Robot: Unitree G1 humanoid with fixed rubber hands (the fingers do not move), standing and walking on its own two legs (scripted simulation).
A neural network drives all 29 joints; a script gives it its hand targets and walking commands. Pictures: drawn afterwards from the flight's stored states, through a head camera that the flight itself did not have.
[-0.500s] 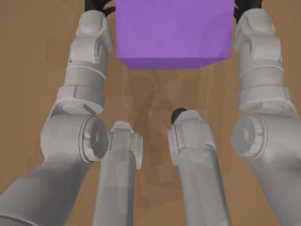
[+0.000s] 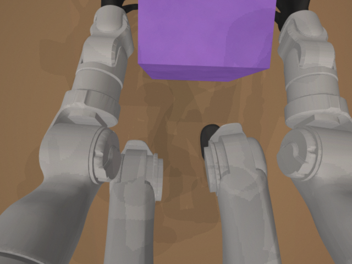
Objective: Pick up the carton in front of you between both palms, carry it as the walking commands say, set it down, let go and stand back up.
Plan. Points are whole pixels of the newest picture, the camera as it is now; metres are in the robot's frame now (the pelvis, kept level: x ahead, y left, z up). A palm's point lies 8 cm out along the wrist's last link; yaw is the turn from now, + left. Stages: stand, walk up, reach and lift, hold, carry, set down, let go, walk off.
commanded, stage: set down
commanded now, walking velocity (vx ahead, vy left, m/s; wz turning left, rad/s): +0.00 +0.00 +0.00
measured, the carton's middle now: (197, 26) +0.51 -0.11 -0.25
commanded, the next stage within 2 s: let go in 1.96 s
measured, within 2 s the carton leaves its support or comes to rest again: rests again in 0.70 s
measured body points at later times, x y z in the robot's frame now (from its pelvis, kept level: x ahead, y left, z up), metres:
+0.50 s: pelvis -0.01 +0.00 -0.01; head +0.35 -0.05 +0.24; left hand +0.56 +0.04 -0.19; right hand +0.50 -0.27 -0.19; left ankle +0.09 +0.11 -0.36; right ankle +0.12 -0.13 -0.36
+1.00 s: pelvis -0.01 -0.01 -0.02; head +0.37 -0.05 +0.22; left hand +0.57 +0.07 -0.20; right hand +0.51 -0.32 -0.19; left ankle +0.09 +0.10 -0.36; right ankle +0.12 -0.13 -0.36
